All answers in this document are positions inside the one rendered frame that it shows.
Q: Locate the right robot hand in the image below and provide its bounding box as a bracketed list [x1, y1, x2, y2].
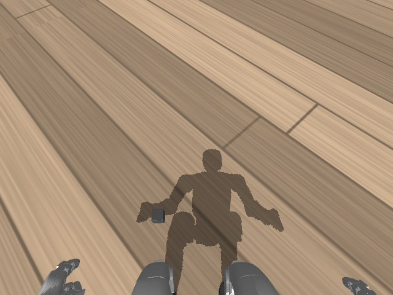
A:
[342, 277, 377, 295]

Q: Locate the left robot hand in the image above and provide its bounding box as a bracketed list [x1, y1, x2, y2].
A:
[38, 259, 85, 295]

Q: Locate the cube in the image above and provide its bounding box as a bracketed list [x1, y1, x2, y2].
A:
[151, 209, 165, 223]

